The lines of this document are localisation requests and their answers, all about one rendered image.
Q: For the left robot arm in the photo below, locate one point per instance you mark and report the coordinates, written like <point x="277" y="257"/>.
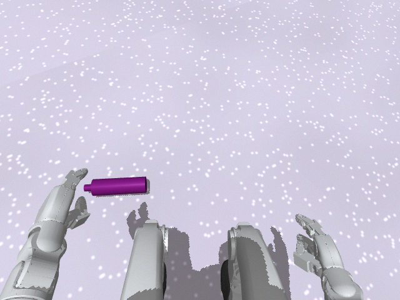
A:
<point x="36" y="274"/>

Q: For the bottle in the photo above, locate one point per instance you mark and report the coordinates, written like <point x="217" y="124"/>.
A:
<point x="112" y="186"/>

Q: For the right robot arm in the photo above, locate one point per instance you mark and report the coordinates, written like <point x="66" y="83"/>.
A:
<point x="338" y="284"/>

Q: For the right robot hand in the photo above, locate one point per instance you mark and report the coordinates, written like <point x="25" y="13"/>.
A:
<point x="321" y="253"/>

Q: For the left robot hand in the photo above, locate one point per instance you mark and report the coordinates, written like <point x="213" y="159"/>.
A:
<point x="57" y="204"/>

